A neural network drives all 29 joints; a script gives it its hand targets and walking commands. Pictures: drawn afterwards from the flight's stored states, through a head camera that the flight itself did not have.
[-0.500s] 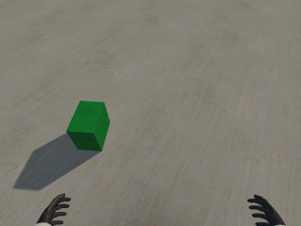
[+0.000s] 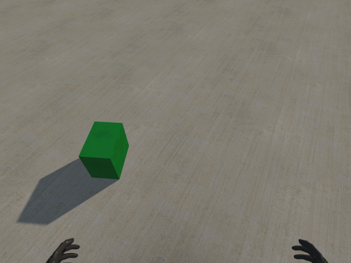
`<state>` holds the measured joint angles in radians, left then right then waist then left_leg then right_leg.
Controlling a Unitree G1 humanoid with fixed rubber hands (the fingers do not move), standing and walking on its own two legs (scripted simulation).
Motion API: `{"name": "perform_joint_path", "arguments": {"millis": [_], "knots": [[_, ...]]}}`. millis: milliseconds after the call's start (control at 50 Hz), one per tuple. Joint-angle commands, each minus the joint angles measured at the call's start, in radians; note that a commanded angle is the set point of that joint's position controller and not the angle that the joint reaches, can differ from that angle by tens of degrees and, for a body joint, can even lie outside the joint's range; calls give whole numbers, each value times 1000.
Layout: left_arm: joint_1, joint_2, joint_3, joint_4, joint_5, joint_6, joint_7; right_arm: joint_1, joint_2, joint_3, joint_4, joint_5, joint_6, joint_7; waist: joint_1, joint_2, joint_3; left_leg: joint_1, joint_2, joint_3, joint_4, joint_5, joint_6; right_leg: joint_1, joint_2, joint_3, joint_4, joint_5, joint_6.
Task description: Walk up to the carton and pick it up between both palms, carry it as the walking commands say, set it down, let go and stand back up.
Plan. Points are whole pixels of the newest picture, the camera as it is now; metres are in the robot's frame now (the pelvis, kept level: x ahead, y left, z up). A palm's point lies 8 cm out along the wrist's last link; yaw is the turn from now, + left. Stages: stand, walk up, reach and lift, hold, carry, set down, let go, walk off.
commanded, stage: stand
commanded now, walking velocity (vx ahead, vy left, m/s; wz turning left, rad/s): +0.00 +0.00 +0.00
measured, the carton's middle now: (106, 150) +0.87 +0.49 -0.65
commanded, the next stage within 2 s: walk up in 0.74 s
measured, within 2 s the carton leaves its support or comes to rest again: neither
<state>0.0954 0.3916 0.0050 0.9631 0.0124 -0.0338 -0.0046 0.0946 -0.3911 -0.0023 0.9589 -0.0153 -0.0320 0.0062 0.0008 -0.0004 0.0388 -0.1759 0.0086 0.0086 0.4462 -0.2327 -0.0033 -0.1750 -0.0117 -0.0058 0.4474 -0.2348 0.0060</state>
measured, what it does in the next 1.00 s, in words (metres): stands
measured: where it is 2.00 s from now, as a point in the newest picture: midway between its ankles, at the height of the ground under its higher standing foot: (142, 251)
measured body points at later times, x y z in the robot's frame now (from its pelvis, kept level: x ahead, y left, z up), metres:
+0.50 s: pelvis +0.00 +0.00 +0.01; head +0.00 +0.00 +0.46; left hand +0.11 +0.32 -0.11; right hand +0.11 -0.32 -0.11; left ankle +0.01 +0.12 -0.74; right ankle +0.01 -0.12 -0.74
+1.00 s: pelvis +0.01 +0.00 +0.00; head +0.01 +0.01 +0.45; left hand +0.11 +0.34 -0.10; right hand +0.13 -0.32 -0.10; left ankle +0.00 +0.12 -0.72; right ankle +0.00 -0.12 -0.74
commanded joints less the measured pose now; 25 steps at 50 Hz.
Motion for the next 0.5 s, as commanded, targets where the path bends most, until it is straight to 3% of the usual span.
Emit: {"name": "perform_joint_path", "arguments": {"millis": [0,480], "knots": [[-45,169,33,-28,0,-10,5,-46,-169,-33,-28,1,-10,-5,0,2,-60,17,103,-95,-99,123,39,18,-101,94,-98,121,-43],[-47,180,27,46,-1,1,7,-49,-178,-31,48,3,-1,-8,0,1,-50,42,113,-97,-151,121,31,41,-112,96,-153,120,-35]]}}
